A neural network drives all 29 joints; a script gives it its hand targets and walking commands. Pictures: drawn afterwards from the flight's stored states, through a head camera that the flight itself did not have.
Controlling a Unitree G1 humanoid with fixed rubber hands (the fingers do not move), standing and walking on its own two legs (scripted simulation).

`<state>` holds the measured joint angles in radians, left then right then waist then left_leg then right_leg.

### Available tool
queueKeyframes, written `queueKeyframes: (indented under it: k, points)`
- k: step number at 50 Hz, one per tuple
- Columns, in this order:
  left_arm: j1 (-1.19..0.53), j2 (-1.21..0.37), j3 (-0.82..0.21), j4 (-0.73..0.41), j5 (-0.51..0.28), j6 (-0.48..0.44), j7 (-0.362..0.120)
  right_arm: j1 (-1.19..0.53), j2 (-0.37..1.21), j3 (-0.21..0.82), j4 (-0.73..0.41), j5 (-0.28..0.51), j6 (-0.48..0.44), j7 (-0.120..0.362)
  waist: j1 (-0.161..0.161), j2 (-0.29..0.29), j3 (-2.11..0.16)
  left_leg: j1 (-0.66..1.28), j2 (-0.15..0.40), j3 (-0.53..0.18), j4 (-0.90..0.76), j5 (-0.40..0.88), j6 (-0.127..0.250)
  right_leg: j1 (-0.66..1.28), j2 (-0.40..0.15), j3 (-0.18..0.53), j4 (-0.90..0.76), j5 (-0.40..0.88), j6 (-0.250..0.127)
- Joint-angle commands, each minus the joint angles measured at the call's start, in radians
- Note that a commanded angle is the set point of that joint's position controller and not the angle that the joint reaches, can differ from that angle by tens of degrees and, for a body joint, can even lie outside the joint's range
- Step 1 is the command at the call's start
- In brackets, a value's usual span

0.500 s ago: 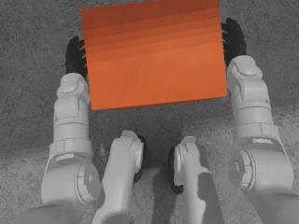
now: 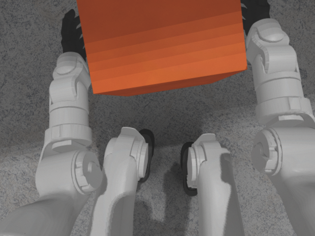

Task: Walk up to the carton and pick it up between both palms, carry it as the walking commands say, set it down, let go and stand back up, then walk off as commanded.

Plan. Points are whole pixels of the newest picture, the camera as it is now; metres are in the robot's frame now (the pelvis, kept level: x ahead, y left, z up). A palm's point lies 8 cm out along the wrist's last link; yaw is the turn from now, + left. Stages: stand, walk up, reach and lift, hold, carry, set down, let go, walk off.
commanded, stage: set down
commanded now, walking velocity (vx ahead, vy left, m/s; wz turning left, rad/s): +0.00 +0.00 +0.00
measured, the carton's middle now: (162, 45) +0.52 +0.03 -0.23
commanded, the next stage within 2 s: none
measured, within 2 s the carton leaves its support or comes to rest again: rests again in 0.94 s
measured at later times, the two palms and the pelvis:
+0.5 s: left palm (79, 53) +0.49 +0.22 -0.19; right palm (238, 19) +0.56 -0.14 -0.18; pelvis -0.02 +0.00 -0.04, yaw +0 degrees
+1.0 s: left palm (88, 50) +0.50 +0.21 -0.21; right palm (243, 22) +0.56 -0.16 -0.20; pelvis -0.02 +0.00 -0.05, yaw +0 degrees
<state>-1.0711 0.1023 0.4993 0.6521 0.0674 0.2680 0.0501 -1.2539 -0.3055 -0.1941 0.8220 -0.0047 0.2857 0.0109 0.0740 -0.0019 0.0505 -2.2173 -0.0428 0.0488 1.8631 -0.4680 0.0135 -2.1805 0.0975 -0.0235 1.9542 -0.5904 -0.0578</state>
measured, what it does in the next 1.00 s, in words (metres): lowers itself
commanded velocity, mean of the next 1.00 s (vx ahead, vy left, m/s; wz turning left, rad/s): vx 0.00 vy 0.00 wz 0.00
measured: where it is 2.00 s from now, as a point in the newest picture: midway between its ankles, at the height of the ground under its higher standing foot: (166, 170)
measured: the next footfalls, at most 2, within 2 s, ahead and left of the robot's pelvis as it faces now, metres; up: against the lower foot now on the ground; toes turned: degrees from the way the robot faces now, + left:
none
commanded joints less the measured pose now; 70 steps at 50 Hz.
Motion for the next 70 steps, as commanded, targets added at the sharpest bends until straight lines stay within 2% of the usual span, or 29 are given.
queueKeyframes:
  k: [1,4,5,6,10,15,16,20,23,24,28,30,31,32,33,36,38,39,41,43,45,51,54,55,59,60,66,68,70]
  points:
    - [-0.813,-0.634,-0.473,-0.035,-0.18,-0.046,-0.19,-0.587,0.721,0.324,0.04,0.071,-0.058,0.168,-0.001,-0.07,-0.973,0.545,-0.03,-0.04,0.013,0.293,-0.031,0.439,0.008,0.12,-0.147,0.338,0.018]
    - [-0.775,-0.593,-0.414,0.007,-0.146,-0.05,-0.175,-0.66,0.735,0.337,0.031,0.086,-0.064,0.166,0.039,-0.134,-0.967,0.548,-0.031,-0.04,0.029,0.265,-0.012,0.426,0.009,0.093,-0.104,0.309,0.046]
    - [-0.833,-0.614,-0.454,-0.005,-0.174,-0.043,-0.183,-0.641,0.705,0.318,0.022,0.083,-0.063,0.173,-0.004,-0.103,-0.989,0.589,-0.028,-0.042,0.034,0.289,-0.02,0.432,0.007,0.095,-0.1,0.327,0.03]
    - [-0.802,-0.594,-0.436,-0.016,-0.159,-0.053,-0.185,-0.639,0.723,0.337,0.023,0.092,-0.064,0.167,0.038,-0.132,-0.991,0.508,-0.025,-0.029,0.057,0.282,-0.021,0.46,0.003,0.12,-0.099,0.356,0.029]
    - [-0.809,-0.642,-0.529,-0.097,-0.222,-0.065,-0.164,-0.701,0.718,0.425,-0.097,0.149,-0.081,0.15,0.011,-0.112,-1.273,0.696,-0.032,-0.019,0.108,0.431,-0.032,0.605,0.002,0.096,-0.05,0.48,0.04]
    - [-0.923,-0.552,-0.565,-0.287,-0.301,-0.088,-0.127,-0.87,0.701,0.534,-0.345,0.265,-0.1,0.108,0.079,-0.126,-1.603,0.754,-0.03,0.017,0.132,0.496,-0.029,0.874,-0.006,0.113,-0.01,0.626,0.045]
    - [-0.883,-0.591,-0.576,-0.242,-0.321,-0.073,-0.122,-0.885,0.629,0.509,-0.352,0.242,-0.106,0.1,0.025,-0.154,-1.608,0.762,-0.041,-0.007,0.124,0.517,-0.031,0.885,0.002,0.076,0.011,0.627,0.045]
    - [-0.97,-0.579,-0.529,-0.16,-0.293,-0.053,-0.117,-0.915,0.612,0.448,-0.143,0.246,-0.082,0.111,0.035,-0.046,-1.386,0.783,-0.027,-0.02,0.099,0.33,-0.026,0.659,0.0,0.068,-0.008,0.35,0.022]
    - [-0.989,-0.574,-0.5,-0.045,-0.283,-0.041,-0.141,-0.739,0.622,0.35,0.11,0.168,-0.045,0.141,-0.03,-0.083,-1.139,0.631,-0.01,-0.022,0.101,0.18,-0.027,0.571,-0.006,0.093,-0.043,0.216,0.01]
    - [-1.0,-0.57,-0.507,-0.031,-0.262,-0.032,-0.15,-0.776,0.601,0.33,0.107,0.169,-0.046,0.149,-0.009,-0.036,-1.075,0.656,-0.003,-0.029,0.099,0.169,-0.027,0.461,-0.008,0.082,-0.031,0.179,0.004]
    - [-1.005,-0.604,-0.48,0.009,-0.245,-0.025,-0.162,-0.697,0.644,0.25,0.223,0.085,-0.021,0.193,-0.058,-0.043,-0.932,0.654,-0.013,-0.041,0.091,0.147,-0.02,0.359,-0.015,0.073,-0.036,0.116,-0.01]
    - [-1.042,-0.639,-0.496,-0.001,-0.241,-0.025,-0.169,-0.79,0.681,0.286,0.097,0.139,-0.047,0.208,0.0,-0.018,-1.009,0.712,-0.013,-0.04,0.105,0.196,-0.015,0.367,-0.016,0.079,-0.011,0.156,-0.012]
    - [-0.99,-0.656,-0.473,0.048,-0.225,-0.025,-0.167,-0.754,0.664,0.272,0.139,0.106,-0.047,0.212,-0.025,-0.02,-0.962,0.698,-0.017,-0.034,0.128,0.222,-0.018,0.332,-0.014,0.085,-0.021,0.158,-0.014]
    - [-1.026,-0.669,-0.486,-0.031,-0.232,-0.042,-0.164,-0.861,0.684,0.331,-0.003,0.157,-0.064,0.211,0.021,-0.005,-1.028,0.712,-0.022,-0.035,0.136,0.294,-0.008,0.375,-0.011,0.091,-0.008,0.229,-0.009]
    - [-1.021,-0.657,-0.48,-0.013,-0.239,-0.045,-0.162,-0.831,0.714,0.354,0.01,0.167,-0.065,0.211,0.021,-0.089,-1.124,0.708,-0.019,-0.04,0.145,0.295,0.001,0.455,-0.011,0.084,0.013,0.27,-0.001]
    - [-0.951,-0.665,-0.472,0.012,-0.219,-0.056,-0.163,-0.88,0.726,0.395,-0.059,0.211,-0.084,0.209,0.085,-0.064,-1.154,0.707,-0.023,-0.02,0.163,0.397,-0.005,0.488,-0.008,0.107,0.012,0.391,0.008]
    - [-0.916,-0.637,-0.452,0.06,-0.212,-0.049,-0.173,-0.823,0.722,0.383,-0.008,0.183,-0.074,0.188,0.078,-0.093,-1.198,0.634,-0.015,-0.012,0.166,0.354,-0.014,0.594,-0.02,0.126,0.01,0.419,0.015]
    - [-0.944,-0.667,-0.472,0.026,-0.244,-0.051,-0.18,-0.794,0.714,0.36,0.011,0.157,-0.072,0.189,0.002,-0.162,-1.174,0.575,-0.024,-0.02,0.168,0.332,-0.013,0.639,-0.011,0.104,0.023,0.43,0.006]
    - [-0.951,-0.646,-0.453,0.026,-0.241,-0.057,-0.182,-0.837,0.73,0.376,0.011,0.186,-0.079,0.192,0.052,-0.143,-1.118,0.571,-0.012,-0.034,0.152,0.302,0.001,0.562,-0.012,0.111,0.026,0.368,0.008]
    - [-0.926,-0.673,-0.475,0.092,-0.239,-0.046,-0.188,-0.793,0.723,0.339,0.082,0.164,-0.067,0.206,0.002,-0.092,-1.011,0.599,-0.008,-0.031,0.151,0.246,0.0,0.454,-0.016,0.086,0.016,0.264,0.006]
    - [-0.948,-0.65,-0.431,0.084,-0.22,-0.045,-0.193,-0.758,0.718,0.344,0.109,0.151,-0.056,0.213,0.041,-0.105,-0.97,0.534,-0.004,-0.015,0.152,0.189,-0.002,0.467,-0.022,0.114,-0.002,0.224,0.002]
    - [-0.914,-0.669,-0.457,0.099,-0.233,-0.054,-0.196,-0.704,0.756,0.31,0.15,0.144,-0.061,0.219,0.015,-0.089,-0.935,0.536,-0.01,-0.023,0.169,0.23,0.001,0.413,-0.019,0.11,0.026,0.258,-0.008]
    - [-0.849,-0.661,-0.409,0.162,-0.187,-0.043,-0.201,-0.7,0.719,0.285,0.167,0.119,-0.063,0.234,0.044,-0.088,-0.823,0.532,-0.012,-0.03,0.159,0.189,-0.003,0.318,-0.024,0.111,0.006,0.19,-0.011]
    - [-0.822,-0.662,-0.42,0.17,-0.18,-0.037,-0.203,-0.674,0.711,0.256,0.192,0.1,-0.061,0.233,0.014,-0.096,-0.798,0.521,-0.013,-0.043,0.147,0.175,0.003,0.313,-0.027,0.099,0.013,0.177,-0.01]
    - [-0.874,-0.662,-0.407,0.158,-0.19,-0.05,-0.202,-0.72,0.724,0.297,0.156,0.122,-0.065,0.238,0.048,-0.089,-0.817,0.509,-0.009,-0.029,0.164,0.195,0.003,0.337,-0.024,0.117,0.024,0.212,-0.011]
    - [-0.853,-0.668,-0.413,0.165,-0.189,-0.051,-0.206,-0.675,0.711,0.259,0.189,0.083,-0.062,0.237,0.003,-0.09,-0.778,0.51,-0.013,-0.032,0.173,0.202,0.0,0.299,-0.024,0.112,0.013,0.194,-0.014]
    - [-0.825,-0.657,-0.37,0.228,-0.163,-0.035,-0.223,-0.66,0.699,0.24,0.203,0.068,-0.053,0.253,0.014,-0.067,-0.66,0.431,-0.001,-0.035,0.163,0.121,0.008,0.272,-0.028,0.128,0.0,0.132,-0.017]
    - [-0.778,-0.621,-0.333,0.232,-0.144,-0.039,-0.225,-0.628,0.717,0.241,0.235,0.063,-0.038,0.258,0.046,-0.147,-0.658,0.414,-0.006,-0.035,0.147,0.102,0.015,0.317,-0.032,0.115,0.005,0.13,0.0]
    - [-0.779,-0.624,-0.357,0.25,-0.152,-0.029,-0.225,-0.632,0.699,0.245,0.232,0.067,-0.042,0.253,0.048,-0.096,-0.653,0.425,0.005,-0.037,0.167,0.125,0.01,0.304,-0.04,0.134,0.014,0.142,-0.002]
